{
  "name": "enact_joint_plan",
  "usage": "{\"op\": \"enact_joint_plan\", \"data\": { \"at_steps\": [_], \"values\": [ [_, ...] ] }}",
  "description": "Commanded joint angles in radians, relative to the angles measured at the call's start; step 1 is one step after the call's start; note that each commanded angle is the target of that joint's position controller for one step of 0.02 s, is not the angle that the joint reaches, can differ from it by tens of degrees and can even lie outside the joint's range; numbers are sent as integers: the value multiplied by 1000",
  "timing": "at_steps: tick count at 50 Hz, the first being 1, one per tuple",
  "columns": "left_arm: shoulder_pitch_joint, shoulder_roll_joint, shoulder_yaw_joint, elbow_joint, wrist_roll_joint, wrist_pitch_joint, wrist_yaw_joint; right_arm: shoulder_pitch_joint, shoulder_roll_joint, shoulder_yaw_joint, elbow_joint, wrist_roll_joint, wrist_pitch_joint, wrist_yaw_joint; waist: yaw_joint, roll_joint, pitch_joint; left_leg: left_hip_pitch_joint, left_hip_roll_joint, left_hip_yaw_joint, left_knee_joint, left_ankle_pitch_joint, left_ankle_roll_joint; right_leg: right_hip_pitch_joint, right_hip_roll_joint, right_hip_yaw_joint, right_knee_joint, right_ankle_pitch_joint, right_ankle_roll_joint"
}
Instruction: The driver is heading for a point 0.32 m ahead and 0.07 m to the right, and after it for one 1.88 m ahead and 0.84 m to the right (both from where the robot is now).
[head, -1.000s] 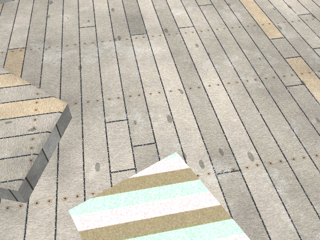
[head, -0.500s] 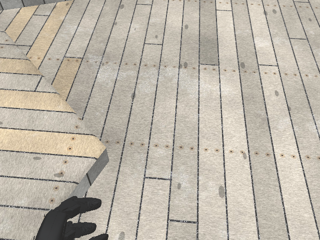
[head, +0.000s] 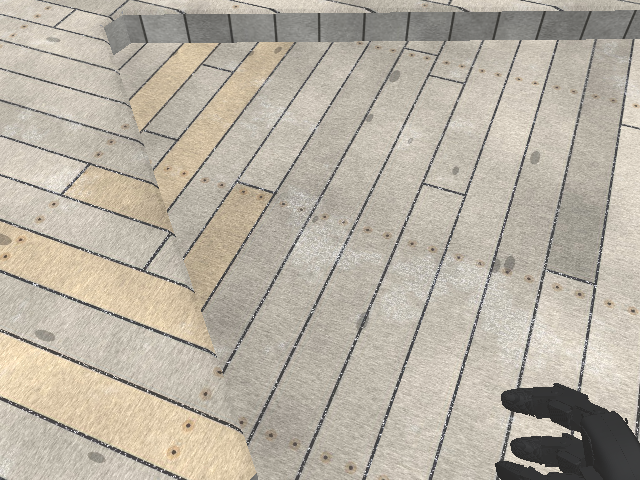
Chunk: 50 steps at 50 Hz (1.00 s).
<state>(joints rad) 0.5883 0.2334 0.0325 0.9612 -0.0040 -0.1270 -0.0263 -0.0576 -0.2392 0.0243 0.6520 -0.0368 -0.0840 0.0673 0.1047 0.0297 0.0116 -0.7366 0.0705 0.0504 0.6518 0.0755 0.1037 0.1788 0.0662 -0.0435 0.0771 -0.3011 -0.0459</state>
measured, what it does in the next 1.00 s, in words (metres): walks ahead, turning right: left foot, then right foot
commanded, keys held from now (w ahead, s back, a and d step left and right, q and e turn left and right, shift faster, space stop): w+shift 0.06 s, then w+e+shift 0.82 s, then w+shift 0.12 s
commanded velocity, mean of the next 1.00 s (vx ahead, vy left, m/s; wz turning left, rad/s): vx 1.00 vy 0.00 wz -0.66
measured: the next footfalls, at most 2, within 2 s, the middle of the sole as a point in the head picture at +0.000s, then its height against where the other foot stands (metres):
left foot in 0.10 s outside the picture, level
right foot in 0.56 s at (420, 374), level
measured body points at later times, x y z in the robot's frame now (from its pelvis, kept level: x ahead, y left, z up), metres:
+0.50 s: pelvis +0.47 -0.01 -0.02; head +0.50 -0.02 +0.43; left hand +0.73 +0.17 -0.11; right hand +0.36 -0.26 -0.15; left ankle +0.26 +0.10 -0.72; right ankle +0.67 -0.13 -0.69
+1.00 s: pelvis +0.94 -0.15 -0.02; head +0.96 -0.16 +0.43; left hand +1.14 +0.10 -0.13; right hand +0.98 -0.48 -0.07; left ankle +1.13 -0.12 -0.73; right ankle +0.69 -0.10 -0.69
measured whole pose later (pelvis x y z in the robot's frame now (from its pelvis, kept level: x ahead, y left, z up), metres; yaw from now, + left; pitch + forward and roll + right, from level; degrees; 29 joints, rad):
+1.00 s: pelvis +0.94 -0.15 -0.02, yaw -41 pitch +2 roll +1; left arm 0.42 0.37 0.10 0.83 0.00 -0.06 -0.01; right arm 0.03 -0.27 0.01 0.60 -0.05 -0.09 -0.01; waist 0.09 -0.03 0.03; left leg -0.53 0.03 -0.02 0.60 -0.09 -0.04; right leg -0.03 0.14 0.25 0.80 -0.46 -0.12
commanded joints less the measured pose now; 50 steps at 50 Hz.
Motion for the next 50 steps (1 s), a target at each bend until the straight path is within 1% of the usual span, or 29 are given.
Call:
{"op": "enact_joint_plan", "data": {
  "at_steps": [1, 3, 4, 5, 6, 7, 8, 9, 11, 13, 15, 20, 23, 25, 26, 27, 28, 29, 30, 31, 32, 34, 37, 40, 44, 46, 48, 49, 50],
  "values": [
    [-36, 199, 30, -49, 1, -14, 11, -38, -81, -19, -51, -5, -11, -16, -89, -114, 61, 273, -102, 89, -83, -15, 34, -144, -233, 23, 50, 1057, -84],
    [-42, 241, 37, -35, 22, 14, 34, 176, -140, -46, 9, -12, -9, -40, -203, -173, -85, 495, -156, 69, -92, -160, 67, -83, -265, 12, 373, 1294, -67],
    [-70, 245, 37, -40, 23, 27, 42, 375, -172, -66, 73, -15, -8, -56, -297, -157, -174, 725, -126, 27, -128, -164, 84, -180, -249, 12, 634, 1190, -58],
    [-72, 178, 22, -71, 29, 28, 38, 536, -252, -95, 105, -34, -4, -75, -336, -71, -292, 975, 73, -180, -92, -416, 102, -400, -194, 12, 973, 802, -68],
    [52, 21, -11, -108, -29, 22, 24, 509, -295, -113, 91, -49, -7, -69, -204, 241, -471, 1258, 387, -750, -221, -619, 218, -776, -26, 56, 1408, -123, -31],
    [-55, 144, 13, -124, -23, 21, 36, 467, -243, -116, 87, -24, 4, -59, -236, 81, -409, 1170, 346, -788, -333, -668, 197, -903, -67, 115, 1455, -62, -63],
    [-169, 147, 17, -146, -14, 20, 33, 404, -177, -101, 106, -18, -6, -61, -212, 17, -210, 1002, 302, -598, -358, -592, 159, -944, -115, 125, 1377, 21, -65],
    [-193, 119, 9, -148, -9, 24, 24, 377, -135, -96, 126, -14, -17, -62, -177, -36, -96, 830, 269, -475, -408, -455, 126, -903, -152, 123, 1288, 53, -65],
    [-177, 77, 6, -138, 26, 64, 3, 380, -95, -84, 157, -8, -40, -65, -112, -28, -13, 633, 214, -302, -460, -296, 71, -805, -189, 132, 1233, 63, -51],
    [-196, 51, 8, -153, 32, 98, -15, 369, -82, -83, 177, 24, -58, -62, -71, 10, 26, 584, 190, -182, -522, -292, 38, -837, -218, 126, 1192, 77, -36],
    [-305, 49, 8, -196, 29, 110, -27, 390, -81, -82, 195, 31, -66, -58, -76, 12, 84, 574, 160, -45, -541, -123, 4, -908, -226, 90, 1141, 154, -29],
    [-504, 39, -8, -269, 13, 98, -54, 420, -106, -81, 208, 34, -75, -63, -87, 0, 138, 580, 67, 216, -563, 242, -79, -825, -150, -75, 762, 450, -74],
    [-525, 69, -5, -277, 21, 92, -63, 474, -172, -87, 212, 38, -68, -88, -76, 31, 102, 749, 110, 256, -441, 771, -110, -733, -51, -174, 635, 467, -120],
    [-391, 125, 14, -242, 21, 92, -51, 463, -225, -101, 198, 26, -35, -113, 7, 74, 0, 817, 143, 246, -224, 1024, -113, -563, 26, -194, 619, 352, -149],
    [-210, 167, 35, -195, 19, 93, -44, 414, -254, -110, 181, 18, -16, -121, 102, 95, -86, 780, 167, 225, 0, 1102, -101, -378, 52, -171, 633, 291, -175],
    [11, 214, 66, -131, 23, 94, -24, 347, -273, -119, 154, 8, 0, -116, 204, 80, -168, 648, 166, 195, 315, 960, -82, -134, 44, -83, 604, 203, -212],
    [17, 249, 92, -116, 7, 99, 0, 318, -211, -111, 156, 4, 4, -93, 183, -43, -119, 445, 6, 187, 718, 110, -76, -36, -16, 40, 531, 125, -254],
    [-85, 351, 111, -130, 26, 113, 5, 372, -58, -68, 64, -8, -17, -84, 3, -265, -111, 45, -121, 85, 1056, -595, -116, 122, -182, 409, 578, 380, -363],
    [-105, 386, 124, -173, 31, 120, 9, 347, -81, -50, -20, 13, -44, -80, 18, -214, -299, -134, -112, -116, 1097, -564, -111, 251, -307, 790, 307, -9, -496],
    [-135, 306, 112, -183, 29, 119, 18, 270, -136, -52, -21, 4, -66, -77, 17, -31, -162, -180, -50, -151, 983, -477, -100, 118, -323, 839, 156, -179, -433],
    [-179, 246, 95, -172, 24, 116, 19, 249, -145, -56, -19, 0, -68, -74, -49, 75, -52, -117, -9, -144, 862, -413, -99, -70, -286, 752, 127, -156, -366],
    [-226, 211, 79, -180, 16, 87, 26, 263, -133, -46, -18, -32, -28, -75, -129, 102, 33, 18, 40, -150, 728, -430, -140, -347, -213, 620, 122, 29, -345],
    [-242, 223, 75, -195, 15, 54, 20, 179, -110, -31, -68, -35, 18, -64, -138, 46, 98, 118, 83, -100, 448, -383, -185, -582, -121, 473, 70, 123, -324],
    [-225, 237, 87, -201, 6, 51, 11, 50, -70, -11, -109, -5, 20, -46, -80, -12, 72, 253, 34, -50, 139, -79, -174, -599, -26, 365, 89, 272, -247],
    [-166, 258, 102, -201, -1, 56, 9, -22, -106, -19, -139, 14, 9, -52, -17, -84, 27, 325, -26, -60, -77, -6, -149, -406, -67, 422, 190, 447, -188],
    [-172, 275, 104, -200, 7, 54, 19, 73, -152, -41, -109, 9, 2, -62, -58, -92, -34, 423, -58, -58, -134, -72, -125, -288, -97, 433, 311, 647, -153],
    [-224, 296, 101, -199, 21, 46, 13, 410, -224, -81, -20, 5, -8, -87, -249, -57, -212, 759, -55, -35, -111, -221, -86, -320, -65, 366, 717, 769, -108],
    [-246, 183, 68, -223, 27, 31, 16, 627, -286, -103, 16, -19, -13, -106, -325, 60, -337, 989, 133, -261, -105, -565, -58, -497, -16, 304, 1078, 455, -100],
    [-103, 72, 34, -275, -23, 25, 4, 545, -375, -124, 26, -34, -10, -91, -158, 470, -424, 1120, 363, -923, -392, -814, 53, -795, 112, 206, 1310, -144, -58]
  ]
}}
